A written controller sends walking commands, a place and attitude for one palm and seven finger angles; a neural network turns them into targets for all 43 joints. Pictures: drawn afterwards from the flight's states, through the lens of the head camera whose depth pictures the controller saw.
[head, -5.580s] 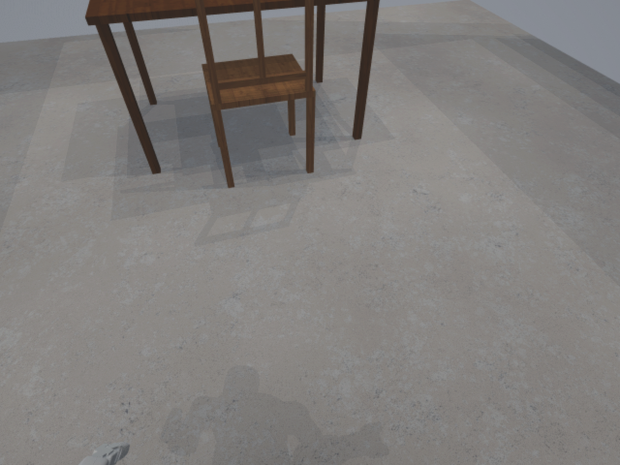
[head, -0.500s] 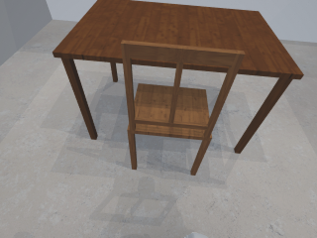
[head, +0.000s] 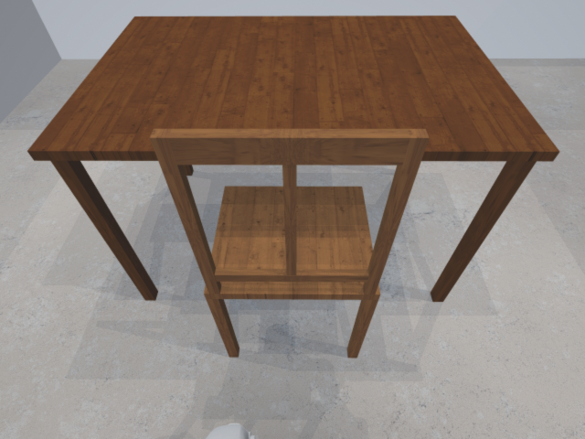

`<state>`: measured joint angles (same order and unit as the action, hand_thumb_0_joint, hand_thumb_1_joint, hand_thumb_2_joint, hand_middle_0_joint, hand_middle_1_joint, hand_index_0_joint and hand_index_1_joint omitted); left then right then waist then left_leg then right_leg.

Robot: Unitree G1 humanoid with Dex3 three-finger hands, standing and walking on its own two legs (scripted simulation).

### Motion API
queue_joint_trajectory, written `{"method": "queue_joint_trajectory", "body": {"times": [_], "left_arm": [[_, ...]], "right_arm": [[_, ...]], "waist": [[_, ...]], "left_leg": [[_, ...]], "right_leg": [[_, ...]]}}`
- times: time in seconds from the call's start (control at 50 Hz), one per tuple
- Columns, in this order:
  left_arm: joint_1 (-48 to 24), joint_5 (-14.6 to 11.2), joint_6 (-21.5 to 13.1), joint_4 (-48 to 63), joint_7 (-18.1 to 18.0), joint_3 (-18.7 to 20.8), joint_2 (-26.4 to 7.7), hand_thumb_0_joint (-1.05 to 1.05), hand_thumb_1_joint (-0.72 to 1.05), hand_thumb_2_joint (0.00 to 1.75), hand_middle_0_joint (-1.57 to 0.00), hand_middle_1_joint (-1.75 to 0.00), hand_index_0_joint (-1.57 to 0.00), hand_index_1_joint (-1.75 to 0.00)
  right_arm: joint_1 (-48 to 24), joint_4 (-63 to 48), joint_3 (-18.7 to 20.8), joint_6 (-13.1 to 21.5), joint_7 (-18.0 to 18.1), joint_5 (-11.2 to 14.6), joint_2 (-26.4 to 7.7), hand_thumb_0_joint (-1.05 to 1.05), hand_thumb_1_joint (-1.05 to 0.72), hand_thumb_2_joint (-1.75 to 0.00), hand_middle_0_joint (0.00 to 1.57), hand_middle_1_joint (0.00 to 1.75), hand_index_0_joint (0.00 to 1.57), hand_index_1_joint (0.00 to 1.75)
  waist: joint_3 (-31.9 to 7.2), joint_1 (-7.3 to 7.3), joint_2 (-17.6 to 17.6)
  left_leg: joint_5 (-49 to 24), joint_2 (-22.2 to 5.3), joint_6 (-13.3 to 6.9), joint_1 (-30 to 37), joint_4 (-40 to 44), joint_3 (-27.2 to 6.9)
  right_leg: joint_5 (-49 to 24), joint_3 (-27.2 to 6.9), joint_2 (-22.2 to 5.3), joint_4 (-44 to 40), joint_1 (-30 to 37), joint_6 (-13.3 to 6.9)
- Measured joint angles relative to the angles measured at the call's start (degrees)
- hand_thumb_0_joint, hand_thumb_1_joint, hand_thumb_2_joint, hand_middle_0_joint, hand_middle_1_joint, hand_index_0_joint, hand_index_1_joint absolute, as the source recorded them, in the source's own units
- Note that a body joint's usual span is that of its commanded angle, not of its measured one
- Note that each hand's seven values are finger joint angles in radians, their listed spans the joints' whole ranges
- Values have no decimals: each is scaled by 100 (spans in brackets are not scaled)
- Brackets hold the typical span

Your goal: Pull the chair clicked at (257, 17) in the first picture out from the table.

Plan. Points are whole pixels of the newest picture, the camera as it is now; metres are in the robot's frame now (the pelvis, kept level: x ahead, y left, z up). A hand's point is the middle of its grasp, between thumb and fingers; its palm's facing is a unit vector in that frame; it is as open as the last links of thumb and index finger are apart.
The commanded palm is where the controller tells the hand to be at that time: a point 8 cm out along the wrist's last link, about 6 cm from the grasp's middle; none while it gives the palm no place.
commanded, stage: come to a stop and stand still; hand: left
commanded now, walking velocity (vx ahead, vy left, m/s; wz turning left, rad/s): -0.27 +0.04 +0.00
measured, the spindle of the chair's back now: (290, 226) +0.51 +0.03 -0.07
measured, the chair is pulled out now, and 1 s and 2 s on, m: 0.00 0.00 0.00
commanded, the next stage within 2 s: look again from close up in 1.28 s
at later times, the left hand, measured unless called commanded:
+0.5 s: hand out of the picture +0.03 +0.20 -0.18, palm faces -0.01 -0.97 -0.26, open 7.4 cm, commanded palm none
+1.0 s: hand out of the picture +0.00 +0.13 -0.17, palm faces +0.01 -0.98 -0.19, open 7.3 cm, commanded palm none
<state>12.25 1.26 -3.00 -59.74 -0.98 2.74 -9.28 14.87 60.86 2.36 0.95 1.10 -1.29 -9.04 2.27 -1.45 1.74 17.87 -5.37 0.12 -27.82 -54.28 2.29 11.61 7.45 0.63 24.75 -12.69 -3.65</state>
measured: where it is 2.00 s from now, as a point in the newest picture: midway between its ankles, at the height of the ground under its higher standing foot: outside the picture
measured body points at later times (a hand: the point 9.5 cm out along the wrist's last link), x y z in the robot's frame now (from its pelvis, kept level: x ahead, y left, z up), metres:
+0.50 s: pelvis +0.01 +0.00 -0.01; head +0.06 -0.01 +0.44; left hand +0.04 +0.25 -0.16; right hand +0.09 -0.23 -0.17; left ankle +0.09 +0.14 -0.74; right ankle -0.03 -0.11 -0.73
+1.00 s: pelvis -0.02 -0.05 +0.00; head -0.01 -0.05 +0.45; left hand +0.00 +0.18 -0.16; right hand -0.03 -0.26 -0.16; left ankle -0.02 +0.10 -0.74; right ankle -0.02 -0.11 -0.74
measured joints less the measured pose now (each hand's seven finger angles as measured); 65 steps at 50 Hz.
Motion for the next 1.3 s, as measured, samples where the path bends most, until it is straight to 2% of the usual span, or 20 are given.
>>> {"method": "queue_joint_trajectory", "body": {"times": [0.06,0.1,0.12,0.14,0.2,0.26,0.34,0.42,0.48,0.52,0.56,0.6,0.68,0.74,0.8,0.82,0.88,1.1,1.3], "left_arm": [[128,13,54,-99,16,-38,19,-1,93,90,-20,-30,-20,-30],[207,-2,105,-172,1,-67,41,-1,92,90,-20,-30,-20,-30],[253,-18,132,-211,-9,-88,62,0,92,90,-20,-30,-20,-30],[267,-33,175,-262,-19,-100,57,0,92,90,-20,-30,-20,-30],[280,-57,301,-323,-78,-112,10,0,91,90,-20,-30,-19,-30],[271,-56,409,-323,-69,-134,-4,0,91,90,-20,-30,-19,-30],[212,-28,533,-240,-49,-103,-20,0,91,90,-20,-30,-19,-30],[160,-13,597,-126,-54,-20,-83,0,91,90,-20,-30,-19,-30],[155,-17,568,-57,-59,10,-140,0,91,90,-20,-30,-19,-30],[207,6,507,-15,-66,10,-188,0,91,90,-20,-30,-19,-30],[208,33,474,-80,-82,-29,-130,0,91,90,-20,-30,-19,-30],[277,40,472,-99,-67,-87,-84,0,91,90,-20,-30,-19,-30],[343,19,414,-152,-64,-150,20,0,91,90,-20,-30,-19,-30],[294,6,341,-189,-58,-198,107,0,91,90,-20,-30,-19,-30],[224,-26,306,-279,-96,-198,89,1,93,90,-20,-30,-20,-30],[164,-48,304,-328,-99,-192,48,1,93,90,-20,-30,-20,-30],[96,-83,292,-394,-102,-172,-19,1,94,90,-20,-30,-20,-30],[334,-74,315,-606,-38,-225,174,0,92,90,-20,-30,-20,-30],[551,-73,280,-657,-38,-212,295,0,91,90,-20,-30,-19,-30]], "right_arm": [[-152,-21,-5,15,-1,28,-75,1,-95,-90,19,29,19,30],[-206,-7,-49,47,8,45,-88,1,-94,-90,19,29,19,30],[-206,1,-75,75,13,51,-99,1,-94,-90,19,29,19,30],[-222,41,-81,96,41,55,-70,1,-94,-90,19,29,19,30],[-313,104,-148,42,95,61,60,0,-95,-90,19,29,19,30],[-472,39,-178,-9,146,81,141,0,-95,-90,20,29,20,30],[-741,-126,-131,-77,197,60,168,0,-94,-90,20,29,20,30],[-896,-249,-66,-168,167,25,113,0,-93,-90,20,30,20,30],[-872,-252,-19,-215,124,17,40,0,-92,-90,20,30,20,30],[-777,-228,15,-256,89,43,-5,0,-92,-90,20,30,20,30],[-690,-144,56,-343,62,81,-97,0,-91,-90,20,30,20,30],[-526,-62,74,-441,19,74,-144,0,-91,-90,20,29,20,30],[-300,122,48,-448,-7,64,-176,0,-91,-90,20,29,20,30],[-179,212,7,-378,22,82,-165,0,-91,-90,19,29,19,30],[-80,315,-66,-284,72,88,-115,0,-91,-90,19,29,19,30],[-79,385,-96,-249,97,83,-48,0,-91,-90,19,29,19,30],[-47,508,-202,-191,123,75,115,0,-91,-90,19,29,19,30],[66,531,-252,-211,115,52,185,0,-92,-90,19,29,20,30],[228,515,-270,-152,120,57,247,0,-91,-90,19,29,20,30]], "waist": [[-48,124,-30],[-63,198,-47],[-84,226,-16],[-97,230,-66],[-75,351,-402],[16,389,-538],[209,341,-450],[336,276,-282],[323,244,-179],[236,241,-166],[214,198,20],[65,179,53],[-125,177,-5],[-136,136,-17],[-110,89,22],[-61,78,-61],[37,173,-258],[4,202,-103],[7,218,-175]], "left_leg": [[-165,42,93,249,996,35],[-577,107,145,638,1828,23],[-942,104,149,873,2246,1],[-801,136,104,1002,2388,8],[-583,326,-64,1170,2479,150],[-684,416,-137,1252,2703,261],[-881,384,-154,1180,2908,322],[-1011,269,-80,1027,2929,344],[-1054,206,24,916,2841,343],[-993,198,123,783,2610,343],[-503,145,141,738,2333,160],[162,228,102,700,1994,3],[341,333,54,810,1363,-122],[263,342,81,1166,1652,-119],[-151,286,96,1676,2535,-186],[-112,303,144,1736,2673,-208],[-277,325,227,1862,2911,-178],[-516,295,206,1993,3193,-172],[-518,335,167,1927,3241,-138]], "right_leg": [[75,-62,14,-66,151,74],[216,-94,30,55,215,147],[325,-89,66,176,225,188],[449,-88,36,317,218,232],[551,-208,-162,381,285,336],[912,-346,-256,668,164,390],[1687,-545,-226,1800,-319,435],[1803,-635,-197,2331,-589,498],[1499,-604,-247,1735,-396,494],[833,-593,-299,854,-69,471],[755,-498,-185,844,5,316],[775,-451,-165,754,74,183],[577,-458,-92,399,193,60],[506,-400,12,326,182,9],[528,-260,176,395,101,-25],[537,-231,156,418,96,-29],[391,-259,140,216,201,-53],[107,-265,186,-191,388,-44],[98,-300,147,-228,311,-1]]}}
